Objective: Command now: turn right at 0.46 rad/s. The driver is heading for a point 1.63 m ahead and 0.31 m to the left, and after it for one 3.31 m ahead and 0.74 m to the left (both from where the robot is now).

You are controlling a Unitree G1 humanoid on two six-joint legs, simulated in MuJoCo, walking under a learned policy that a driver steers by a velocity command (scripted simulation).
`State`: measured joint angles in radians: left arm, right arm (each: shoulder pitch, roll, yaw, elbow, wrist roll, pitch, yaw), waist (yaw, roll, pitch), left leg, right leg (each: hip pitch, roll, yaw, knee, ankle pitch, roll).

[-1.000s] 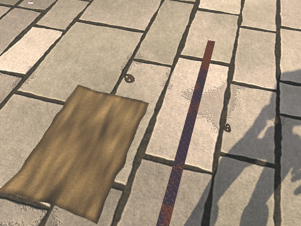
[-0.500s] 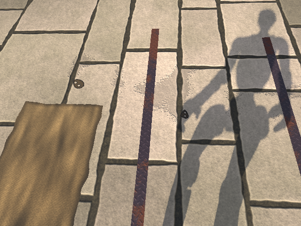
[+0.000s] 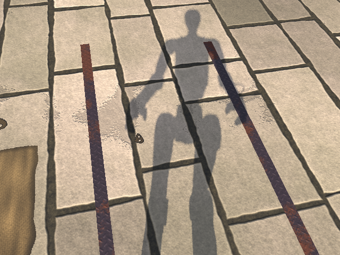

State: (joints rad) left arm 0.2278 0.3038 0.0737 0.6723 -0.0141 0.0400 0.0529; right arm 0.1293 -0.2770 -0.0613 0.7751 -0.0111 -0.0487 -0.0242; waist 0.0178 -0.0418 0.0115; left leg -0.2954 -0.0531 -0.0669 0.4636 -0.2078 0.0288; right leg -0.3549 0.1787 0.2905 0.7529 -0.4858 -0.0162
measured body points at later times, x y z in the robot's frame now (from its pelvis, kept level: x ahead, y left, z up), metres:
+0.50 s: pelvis +0.01 -0.02 +0.00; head +0.02 -0.03 +0.45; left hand +0.15 +0.23 -0.10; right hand +0.09 -0.29 -0.13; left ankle +0.00 +0.10 -0.71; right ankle -0.03 -0.14 -0.74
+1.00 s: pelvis +0.13 +0.08 +0.00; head +0.16 +0.12 +0.45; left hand +0.21 +0.39 -0.11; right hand +0.32 -0.16 -0.08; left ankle +0.13 +0.14 -0.74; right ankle +0.18 -0.09 -0.65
